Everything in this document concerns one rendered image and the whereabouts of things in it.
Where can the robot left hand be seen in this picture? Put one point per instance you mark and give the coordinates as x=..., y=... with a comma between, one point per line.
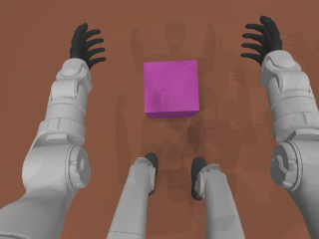
x=80, y=46

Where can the left robot upper arm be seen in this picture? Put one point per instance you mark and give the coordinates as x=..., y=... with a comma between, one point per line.
x=52, y=176

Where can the left robot forearm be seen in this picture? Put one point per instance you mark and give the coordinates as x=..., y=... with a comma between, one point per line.
x=66, y=108

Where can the robot shin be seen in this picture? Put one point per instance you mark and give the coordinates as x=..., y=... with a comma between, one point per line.
x=210, y=166
x=141, y=160

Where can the left robot shin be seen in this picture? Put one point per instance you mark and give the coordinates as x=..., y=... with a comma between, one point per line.
x=141, y=160

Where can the right robot forearm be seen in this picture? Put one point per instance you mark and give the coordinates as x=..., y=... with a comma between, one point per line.
x=291, y=100

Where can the carton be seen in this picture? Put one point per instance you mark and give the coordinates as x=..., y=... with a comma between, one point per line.
x=171, y=89

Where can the right robot shin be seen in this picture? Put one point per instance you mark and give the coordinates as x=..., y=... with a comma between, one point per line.
x=210, y=166

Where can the right robot upper arm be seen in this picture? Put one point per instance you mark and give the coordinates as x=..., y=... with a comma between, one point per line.
x=295, y=166

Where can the robot right hand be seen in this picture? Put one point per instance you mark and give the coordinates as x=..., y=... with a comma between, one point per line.
x=270, y=41

